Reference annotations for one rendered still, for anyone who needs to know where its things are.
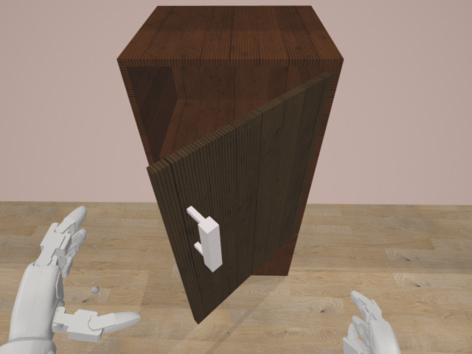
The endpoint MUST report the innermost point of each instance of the robot left hand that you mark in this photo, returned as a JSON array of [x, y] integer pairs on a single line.
[[36, 312]]

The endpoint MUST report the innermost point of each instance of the handle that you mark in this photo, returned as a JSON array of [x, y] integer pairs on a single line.
[[210, 246]]

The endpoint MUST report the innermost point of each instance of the robot right hand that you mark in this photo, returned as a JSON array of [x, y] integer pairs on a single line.
[[378, 336]]

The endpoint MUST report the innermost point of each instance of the cupboard door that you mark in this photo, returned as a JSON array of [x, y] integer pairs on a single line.
[[250, 177]]

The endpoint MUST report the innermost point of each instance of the robot left forearm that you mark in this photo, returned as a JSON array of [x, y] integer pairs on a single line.
[[29, 345]]

